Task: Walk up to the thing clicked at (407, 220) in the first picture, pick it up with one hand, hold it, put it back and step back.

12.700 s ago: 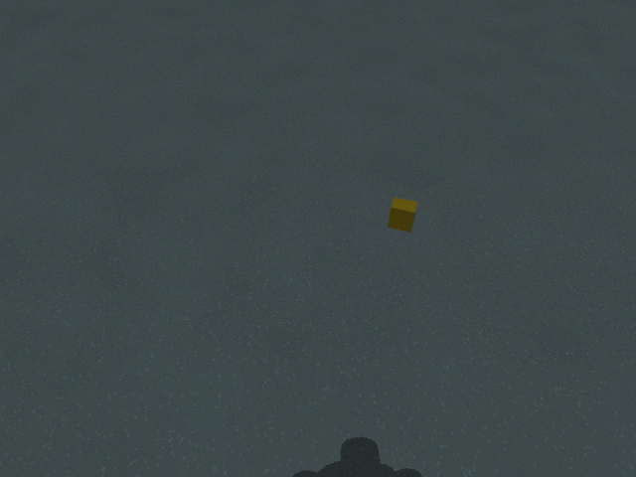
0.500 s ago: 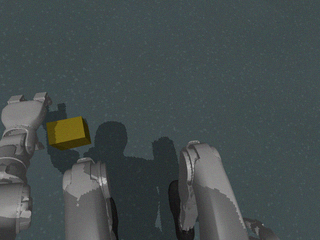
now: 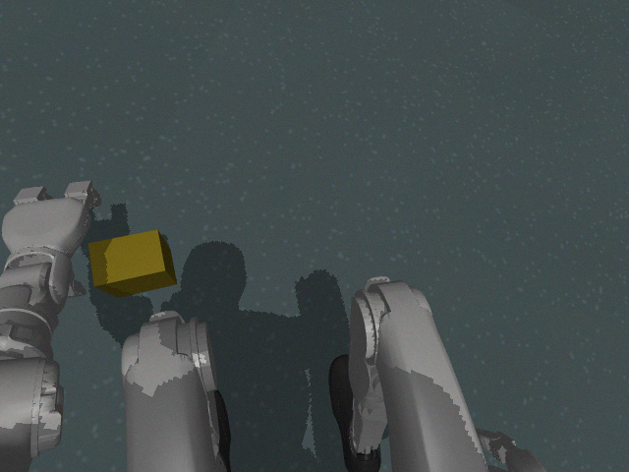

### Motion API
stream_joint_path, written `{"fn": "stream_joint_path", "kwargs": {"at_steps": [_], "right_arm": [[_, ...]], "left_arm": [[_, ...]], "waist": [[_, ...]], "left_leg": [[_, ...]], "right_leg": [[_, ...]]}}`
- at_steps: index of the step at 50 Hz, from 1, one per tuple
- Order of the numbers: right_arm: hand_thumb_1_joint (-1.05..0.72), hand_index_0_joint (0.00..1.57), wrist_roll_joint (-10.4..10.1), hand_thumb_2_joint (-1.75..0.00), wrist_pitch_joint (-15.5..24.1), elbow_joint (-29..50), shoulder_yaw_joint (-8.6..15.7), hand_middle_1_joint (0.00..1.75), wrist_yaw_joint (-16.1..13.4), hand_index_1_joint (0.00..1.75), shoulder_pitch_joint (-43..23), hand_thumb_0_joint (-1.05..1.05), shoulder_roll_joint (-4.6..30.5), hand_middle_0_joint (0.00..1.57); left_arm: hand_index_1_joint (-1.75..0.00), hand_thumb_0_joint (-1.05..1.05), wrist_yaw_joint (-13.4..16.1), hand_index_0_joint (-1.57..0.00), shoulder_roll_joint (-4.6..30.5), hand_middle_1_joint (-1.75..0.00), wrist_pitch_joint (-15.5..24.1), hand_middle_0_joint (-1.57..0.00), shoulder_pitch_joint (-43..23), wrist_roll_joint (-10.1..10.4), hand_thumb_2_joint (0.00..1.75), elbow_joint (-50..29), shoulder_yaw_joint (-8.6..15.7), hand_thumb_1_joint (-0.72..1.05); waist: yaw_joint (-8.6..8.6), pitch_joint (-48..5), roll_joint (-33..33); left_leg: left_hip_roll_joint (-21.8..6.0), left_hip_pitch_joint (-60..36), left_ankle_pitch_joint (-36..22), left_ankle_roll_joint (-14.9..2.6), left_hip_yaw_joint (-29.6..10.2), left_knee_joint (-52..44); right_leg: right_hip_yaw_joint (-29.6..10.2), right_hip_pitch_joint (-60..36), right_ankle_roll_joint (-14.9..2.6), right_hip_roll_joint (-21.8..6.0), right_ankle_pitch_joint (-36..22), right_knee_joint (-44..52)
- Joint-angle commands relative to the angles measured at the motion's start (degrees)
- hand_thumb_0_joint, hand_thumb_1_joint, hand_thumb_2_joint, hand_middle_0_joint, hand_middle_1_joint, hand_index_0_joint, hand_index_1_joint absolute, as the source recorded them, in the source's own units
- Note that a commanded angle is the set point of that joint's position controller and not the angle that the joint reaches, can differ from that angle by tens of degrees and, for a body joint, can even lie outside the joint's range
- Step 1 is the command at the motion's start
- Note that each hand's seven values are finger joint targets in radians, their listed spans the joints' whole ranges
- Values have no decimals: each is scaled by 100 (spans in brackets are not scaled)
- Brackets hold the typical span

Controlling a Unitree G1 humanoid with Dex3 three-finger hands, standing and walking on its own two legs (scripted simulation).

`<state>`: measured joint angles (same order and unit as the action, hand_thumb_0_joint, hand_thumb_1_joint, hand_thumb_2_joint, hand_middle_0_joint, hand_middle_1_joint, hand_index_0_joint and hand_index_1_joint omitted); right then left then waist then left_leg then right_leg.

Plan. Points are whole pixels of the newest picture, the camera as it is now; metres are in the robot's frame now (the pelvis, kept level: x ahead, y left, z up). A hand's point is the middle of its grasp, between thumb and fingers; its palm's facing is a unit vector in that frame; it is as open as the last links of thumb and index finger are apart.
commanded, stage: rise first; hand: left
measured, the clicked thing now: (136, 265) +0.44 +0.23 -0.29
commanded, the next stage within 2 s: go down in 1.54 s
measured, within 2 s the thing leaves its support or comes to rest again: neither
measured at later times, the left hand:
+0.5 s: hand (67, 250) +0.43 +0.28 -0.16, palm faces -0.43 -0.05 -0.90, open 13.5 cm
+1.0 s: hand (68, 251) +0.43 +0.28 -0.16, palm faces -0.43 -0.06 -0.90, open 13.8 cm
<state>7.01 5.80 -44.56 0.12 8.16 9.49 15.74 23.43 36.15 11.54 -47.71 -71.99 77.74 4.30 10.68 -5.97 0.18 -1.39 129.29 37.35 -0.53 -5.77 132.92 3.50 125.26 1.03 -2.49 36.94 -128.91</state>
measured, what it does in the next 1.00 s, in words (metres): stands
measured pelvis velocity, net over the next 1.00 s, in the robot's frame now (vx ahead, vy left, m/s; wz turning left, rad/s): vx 0.00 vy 0.00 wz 0.00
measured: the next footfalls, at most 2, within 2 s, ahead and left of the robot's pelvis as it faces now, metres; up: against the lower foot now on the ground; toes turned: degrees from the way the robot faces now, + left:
none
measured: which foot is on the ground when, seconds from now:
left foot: down 0.00-1.00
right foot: down 0.00-1.00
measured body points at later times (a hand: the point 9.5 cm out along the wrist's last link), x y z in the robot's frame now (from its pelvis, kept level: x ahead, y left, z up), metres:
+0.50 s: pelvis +0.00 +0.00 +0.00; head +0.22 +0.05 +0.39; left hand +0.45 +0.28 -0.10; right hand +0.07 -0.28 -0.11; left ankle +0.09 +0.12 -0.32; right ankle +0.11 -0.13 -0.32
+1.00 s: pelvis +0.00 +0.00 +0.00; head +0.21 +0.05 +0.39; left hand +0.45 +0.28 -0.10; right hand +0.07 -0.28 -0.11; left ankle +0.09 +0.12 -0.32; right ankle +0.11 -0.13 -0.32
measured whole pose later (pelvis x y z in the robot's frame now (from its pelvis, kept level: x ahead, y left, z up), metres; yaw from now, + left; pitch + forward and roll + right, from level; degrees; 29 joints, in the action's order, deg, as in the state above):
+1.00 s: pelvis +0.00 +0.00 +0.00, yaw +0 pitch +33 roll -6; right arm 7.4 6.1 -44.7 0.2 8.3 8.9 15.9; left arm 23.8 36.3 11.9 -48.4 -72.2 79.0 5.0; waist 10.7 -5.9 0.3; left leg -1.3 129.1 37.5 -0.1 -5.9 133.0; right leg 3.5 125.4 0.8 -2.3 37.0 -129.2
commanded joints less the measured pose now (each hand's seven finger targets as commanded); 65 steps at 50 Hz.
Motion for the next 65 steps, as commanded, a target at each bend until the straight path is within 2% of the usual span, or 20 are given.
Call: {"fn": "stream_joint_path", "kwargs": {"at_steps": [1,9,10,12,20,29,33,36,38,41,44,47,48,51,52,54,56,59,63,65], "right_arm": [[-90,20,-21,-90,31,122,474,30,-60,30,979,0,1329,20],[-91,20,32,-90,68,118,449,30,-58,30,1019,0,1343,20],[-91,20,23,-90,72,88,425,30,-49,30,1013,0,1300,20],[-91,20,25,-90,74,152,467,30,-74,30,1006,0,1366,20],[-91,20,-5,-90,41,99,461,30,-51,30,1057,0,1314,20],[-90,20,2,-90,38,161,460,30,-51,30,997,0,1363,20],[-90,20,15,-90,54,147,456,30,-38,30,946,0,1294,20],[-90,20,25,-90,62,155,488,30,-52,30,1014,0,1364,20],[-90,20,35,-90,61,124,473,30,-44,30,974,0,1309,20],[-90,20,34,-90,62,108,487,30,-57,30,1016,0,1368,20],[-90,20,37,-90,77,106,461,30,-27,30,1000,0,1315,20],[-90,20,31,-90,74,70,438,30,-31,30,1031,0,1320,20],[-90,20,40,-90,61,78,487,30,-47,30,1063,0,1413,20],[-90,20,35,-90,67,164,454,30,-22,30,910,0,1292,20],[-91,20,27,-90,66,175,467,30,-35,30,936,0,1365,20],[-90,20,13,-90,56,165,511,30,-40,30,967,0,1361,20],[-90,20,17,-90,66,182,482,30,-20,30,1018,0,1322,20],[-91,20,18,-90,46,111,506,30,-44,30,1063,0,1372,20],[-90,20,6,-90,40,175,476,30,-27,30,981,0,1297,20],[-90,20,15,-90,52,152,471,30,-47,30,952,0,1330,20]], "left_arm": [[-86,0,258,-21,1320,-85,-12,-21,-1755,62,88,-882,127,-41],[-88,0,228,-20,1364,-87,13,-21,-1740,89,88,-594,188,-41],[-89,0,194,-20,1249,-88,21,-20,-1780,116,89,-626,16,-42],[-88,0,223,-20,1649,-88,37,-21,-1842,94,89,-870,302,-42],[-90,0,162,-18,1124,-90,-19,-18,-1637,135,90,-682,8,-44],[-91,0,213,-16,1505,-90,64,-17,-1863,48,92,-801,271,-47],[-91,0,235,-17,1266,-89,89,-18,-1764,91,92,-787,123,-46],[-90,0,258,-16,1484,-89,64,-17,-1754,43,93,-854,284,-47],[-91,0,244,-16,1147,-90,48,-17,-1752,82,92,-738,54,-46],[-91,0,266,-16,1530,-91,47,-17,-1865,93,91,-880,277,-46],[-92,0,244,-14,1093,-91,2,-15,-1709,61,93,-599,27,-48],[-94,0,241,-14,1273,-94,19,-14,-1802,53,93,-591,73,-48],[-93,0,296,-13,1690,-92,24,-14,-1755,57,94,-648,455,-49],[-94,0,227,-14,1150,-93,37,-15,-1803,80,94,-750,43,-49],[-94,0,245,-14,1547,-94,49,-15,-1823,91,94,-881,297,-49],[-95,0,254,-12,1506,-94,24,-13,-1656,101,94,-923,316,-50],[-94,0,201,-12,1111,-92,8,-14,-1716,81,95,-749,60,-51],[-95,0,228,-13,1454,-95,21,-13,-1670,115,95,-765,293,-51],[-94,0,194,-11,1067,-93,26,-13,-1747,114,96,-754,35,-52],[-95,0,203,-11,1250,-94,34,-13,-1759,83,96,-665,108,-52]], "waist": [[17,-3640,1314],[87,-3395,1083],[61,-3414,1183],[-7,-3696,1210],[29,-3639,1205],[21,-3494,1312],[36,-3526,1276],[-10,-3696,1283],[58,-3587,1264],[17,-3635,1197],[94,-3535,1267],[48,-3502,1328],[10,-3566,1186],[59,-3536,1289],[3,-3635,1252],[-55,-3802,1275],[115,-3576,1212],[7,-3593,1212],[73,-3456,1198],[61,-3371,1168]], "left_leg": [[199,-2938,-404,-85,406,-1546],[224,-2678,-302,-121,488,-1444],[229,-2600,-255,-123,513,-1447],[221,-2845,-377,-110,493,-1444],[216,-2832,-528,-109,483,-1472],[216,-2773,-469,-108,445,-1478],[231,-2725,-309,-100,485,-1484],[230,-2893,-430,-97,467,-1493],[221,-2852,-371,-92,471,-1491],[225,-2718,-428,-119,516,-1429],[209,-2931,-556,-84,444,-1466],[235,-2764,-534,-103,494,-1432],[224,-2737,-432,-116,455,-1457],[233,-2741,-289,-109,505,-1500],[236,-2733,-320,-118,485,-1490],[219,-2905,-460,-97,474,-1511],[219,-2860,-539,-103,478,-1486],[223,-2796,-525,-110,479,-1490],[223,-2752,-368,-103,448,-1538],[227,-2712,-281,-109,459,-1513]], "right_leg": [[394,-1542,-349,295,-642,1345],[348,-1651,-329,288,-512,1448],[327,-1659,-331,294,-451,1462],[324,-1764,-339,286,-553,1433],[359,-1739,-341,305,-760,1434],[369,-1575,-344,287,-691,1332],[349,-1645,-345,305,-515,1419],[376,-1677,-338,291,-617,1380],[365,-1621,-340,305,-572,1441],[325,-1789,-330,306,-633,1470],[396,-1594,-343,304,-782,1334],[359,-1663,-337,303,-766,1366],[372,-1687,-328,292,-646,1396],[348,-1671,-342,316,-509,1453],[347,-1749,-334,300,-524,1452],[360,-1804,-346,303,-664,1404],[363,-1723,-335,305,-774,1428],[360,-1789,-338,310,-742,1462],[376,-1619,-351,301,-586,1426],[364,-1570,-347,315,-499,1462]]}}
